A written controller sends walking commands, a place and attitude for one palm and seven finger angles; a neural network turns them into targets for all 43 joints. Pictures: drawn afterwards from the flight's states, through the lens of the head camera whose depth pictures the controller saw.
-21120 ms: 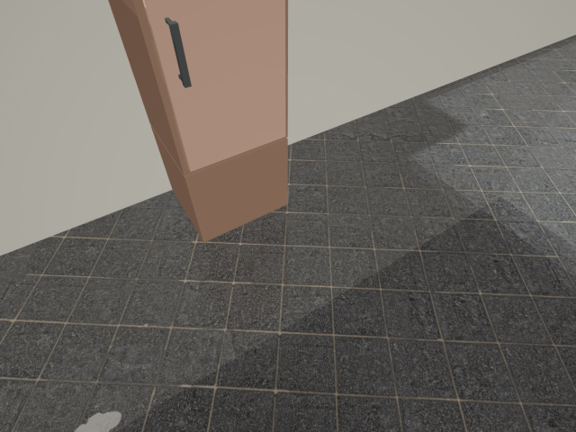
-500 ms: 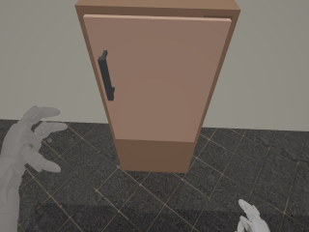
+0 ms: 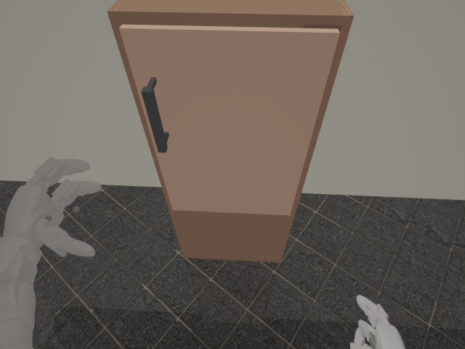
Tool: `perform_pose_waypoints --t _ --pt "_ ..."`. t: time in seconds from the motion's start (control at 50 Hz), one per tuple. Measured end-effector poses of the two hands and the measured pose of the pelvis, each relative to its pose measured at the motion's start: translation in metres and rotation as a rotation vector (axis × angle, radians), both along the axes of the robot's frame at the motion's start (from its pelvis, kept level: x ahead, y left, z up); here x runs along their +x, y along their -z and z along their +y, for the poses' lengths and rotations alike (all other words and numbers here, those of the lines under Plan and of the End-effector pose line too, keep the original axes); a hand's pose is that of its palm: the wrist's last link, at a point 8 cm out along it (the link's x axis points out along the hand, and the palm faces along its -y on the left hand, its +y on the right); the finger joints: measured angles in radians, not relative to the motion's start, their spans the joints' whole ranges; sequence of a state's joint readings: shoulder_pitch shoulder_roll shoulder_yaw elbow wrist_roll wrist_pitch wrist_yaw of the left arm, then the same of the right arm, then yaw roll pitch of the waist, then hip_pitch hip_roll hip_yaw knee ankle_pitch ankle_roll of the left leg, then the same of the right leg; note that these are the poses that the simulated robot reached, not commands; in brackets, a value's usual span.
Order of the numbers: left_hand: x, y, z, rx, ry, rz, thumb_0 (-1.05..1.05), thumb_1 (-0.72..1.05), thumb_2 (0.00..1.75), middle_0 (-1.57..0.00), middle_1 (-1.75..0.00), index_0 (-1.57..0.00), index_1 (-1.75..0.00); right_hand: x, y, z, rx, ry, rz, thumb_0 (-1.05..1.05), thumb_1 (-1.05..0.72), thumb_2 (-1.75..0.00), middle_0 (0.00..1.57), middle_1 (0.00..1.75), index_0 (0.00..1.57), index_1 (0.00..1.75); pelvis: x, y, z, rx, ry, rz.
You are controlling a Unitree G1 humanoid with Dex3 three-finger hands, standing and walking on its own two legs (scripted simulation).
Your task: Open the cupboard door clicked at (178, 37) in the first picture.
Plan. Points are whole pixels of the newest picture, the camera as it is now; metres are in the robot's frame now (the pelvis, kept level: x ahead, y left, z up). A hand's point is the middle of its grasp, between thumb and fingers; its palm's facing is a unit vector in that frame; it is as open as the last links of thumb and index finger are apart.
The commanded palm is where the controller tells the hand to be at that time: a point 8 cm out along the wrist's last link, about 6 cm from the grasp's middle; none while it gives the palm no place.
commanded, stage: move the hooked fingers beside the handle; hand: left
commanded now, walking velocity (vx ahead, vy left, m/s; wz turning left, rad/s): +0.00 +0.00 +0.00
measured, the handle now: (157, 117) +0.56 +0.21 +0.09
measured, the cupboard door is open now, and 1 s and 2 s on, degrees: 0 0 0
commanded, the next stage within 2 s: none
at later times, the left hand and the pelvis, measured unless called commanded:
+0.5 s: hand (94, 177) +0.36 +0.27 +0.11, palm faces +0.02 -1.00 +0.00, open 14.0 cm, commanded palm +0.34 +0.32 +0.10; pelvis +0.00 +0.01 +0.00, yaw -1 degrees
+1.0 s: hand (107, 154) +0.43 +0.27 +0.10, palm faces +0.03 -1.00 +0.01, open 14.0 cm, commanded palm +0.40 +0.33 +0.10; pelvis +0.00 +0.02 -0.01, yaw -1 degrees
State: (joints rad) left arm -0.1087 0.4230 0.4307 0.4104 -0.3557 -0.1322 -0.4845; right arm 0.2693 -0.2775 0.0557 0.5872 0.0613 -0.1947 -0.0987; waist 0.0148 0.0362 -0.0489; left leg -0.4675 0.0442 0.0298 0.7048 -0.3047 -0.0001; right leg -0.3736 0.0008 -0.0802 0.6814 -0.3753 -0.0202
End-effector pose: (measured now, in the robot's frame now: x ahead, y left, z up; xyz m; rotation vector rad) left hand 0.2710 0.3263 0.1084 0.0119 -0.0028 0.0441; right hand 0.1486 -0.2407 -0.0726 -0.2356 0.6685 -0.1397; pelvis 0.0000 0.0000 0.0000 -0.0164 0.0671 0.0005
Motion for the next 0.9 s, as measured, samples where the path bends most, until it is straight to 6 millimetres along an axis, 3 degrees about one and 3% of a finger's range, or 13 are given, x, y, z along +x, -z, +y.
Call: perform_pose_waypoints --t 0.14,0.34,0.5,0.9 --pt "0.019 0.002 0.001 -0.005 -0.003 0.003 -0.01 -0.5 0.3 -0.3 -1.2 -0.3 -1.2 -0.009 0.005 -0.008 -0.026 0.009 0.041 0.01 -0.9 -0.9 0.21 0.3 0.2 0.3 -0.005 0.002 -0.002 -0.005 -0.009 0.006" --pt "0.058 0.001 -0.005 -0.018 0.039 0.007 -0.01 -0.5 0.3 -0.3 -1.2 -0.3 -1.2 -0.037 0.013 -0.016 -0.033 0.074 0.117 0.01 -0.9 -0.9 0.21 0.3 0.2 0.3 -0.004 0.004 0.001 -0.002 0.012 0.034" --pt "0.07 0.003 0.0 -0.008 0.022 -0.008 -0.01 -0.5 0.3 -0.3 -1.2 -0.3 -1.2 -0.058 0.019 -0.015 -0.034 0.103 0.195 0.01 -0.9 -0.9 0.21 0.3 0.2 0.3 -0.001 0.005 0.007 -0.004 0.021 0.051" --pt "0.121 0.007 -0.006 -0.032 0.032 0.009 -0.01 -0.5 0.3 -0.3 -1.2 -0.3 -1.2 -0.071 0.026 -0.003 -0.044 0.117 0.279 0.01 -0.9 -0.9 0.21 0.3 0.2 0.3 -0.003 0.009 0.017 -0.014 0.018 0.092"
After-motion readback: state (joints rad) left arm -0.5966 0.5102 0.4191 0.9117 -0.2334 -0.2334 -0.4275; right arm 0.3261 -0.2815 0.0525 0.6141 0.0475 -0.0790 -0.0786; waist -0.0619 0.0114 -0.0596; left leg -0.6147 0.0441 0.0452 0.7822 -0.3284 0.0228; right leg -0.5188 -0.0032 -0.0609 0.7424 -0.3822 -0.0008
